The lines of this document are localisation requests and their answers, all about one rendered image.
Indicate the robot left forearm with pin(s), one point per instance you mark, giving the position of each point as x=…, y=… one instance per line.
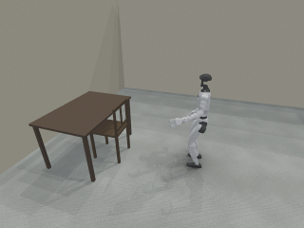
x=192, y=117

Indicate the table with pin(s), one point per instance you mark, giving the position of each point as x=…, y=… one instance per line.
x=79, y=118

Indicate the humanoid robot head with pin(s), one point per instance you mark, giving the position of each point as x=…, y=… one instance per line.
x=204, y=78

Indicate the humanoid robot torso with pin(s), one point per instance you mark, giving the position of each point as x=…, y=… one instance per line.
x=204, y=118

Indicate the left robot upper arm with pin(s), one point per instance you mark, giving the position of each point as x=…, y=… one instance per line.
x=203, y=100

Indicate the chair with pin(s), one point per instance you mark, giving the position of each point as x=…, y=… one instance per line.
x=113, y=129

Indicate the robot right hand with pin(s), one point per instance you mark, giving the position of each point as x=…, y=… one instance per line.
x=192, y=112

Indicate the robot left hand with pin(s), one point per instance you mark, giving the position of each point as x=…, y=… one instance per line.
x=178, y=121

